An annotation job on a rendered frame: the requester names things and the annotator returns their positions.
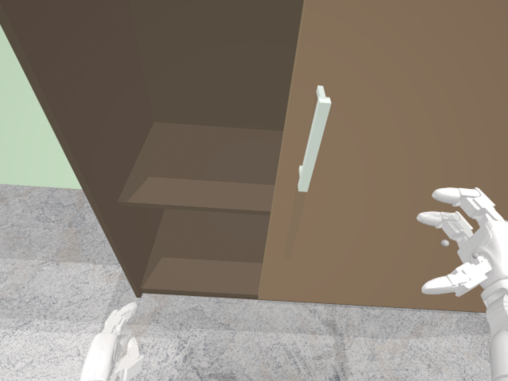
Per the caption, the right robot hand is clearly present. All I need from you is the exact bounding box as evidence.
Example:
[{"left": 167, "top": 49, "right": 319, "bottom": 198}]
[{"left": 417, "top": 187, "right": 508, "bottom": 297}]

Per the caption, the left robot hand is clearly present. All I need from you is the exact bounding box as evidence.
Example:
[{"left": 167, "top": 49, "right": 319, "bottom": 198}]
[{"left": 79, "top": 302, "right": 144, "bottom": 381}]

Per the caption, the wardrobe door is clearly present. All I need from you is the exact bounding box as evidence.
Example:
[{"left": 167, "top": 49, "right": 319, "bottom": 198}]
[{"left": 258, "top": 0, "right": 508, "bottom": 312}]

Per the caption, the handle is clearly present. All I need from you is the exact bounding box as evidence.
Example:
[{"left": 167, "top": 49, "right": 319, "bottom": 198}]
[{"left": 298, "top": 86, "right": 331, "bottom": 192}]

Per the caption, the robot right forearm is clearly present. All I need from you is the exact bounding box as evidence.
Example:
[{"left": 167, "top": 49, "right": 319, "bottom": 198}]
[{"left": 481, "top": 278, "right": 508, "bottom": 381}]

